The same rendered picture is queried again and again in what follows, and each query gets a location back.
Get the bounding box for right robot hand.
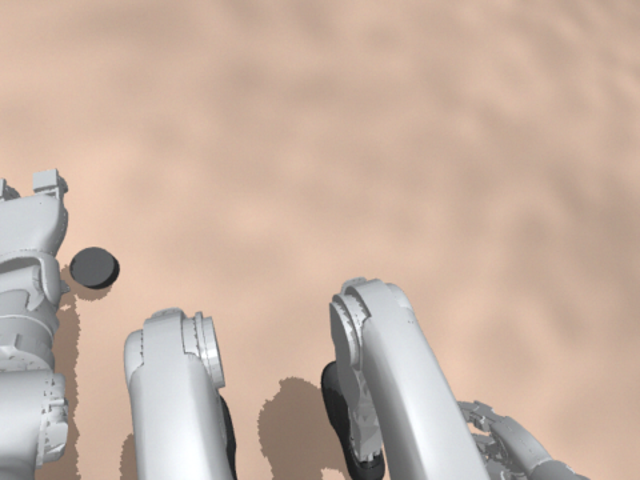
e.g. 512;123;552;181
457;400;553;480

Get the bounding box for tin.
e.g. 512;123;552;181
70;247;120;289

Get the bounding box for left robot arm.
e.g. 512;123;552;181
0;250;69;480

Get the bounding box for right robot foot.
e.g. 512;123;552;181
321;361;385;480

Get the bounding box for left robot hand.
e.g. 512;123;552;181
0;169;71;295

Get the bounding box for right robot arm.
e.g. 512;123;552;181
530;460;591;480

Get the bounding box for left robot foot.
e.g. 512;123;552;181
220;395;237;480

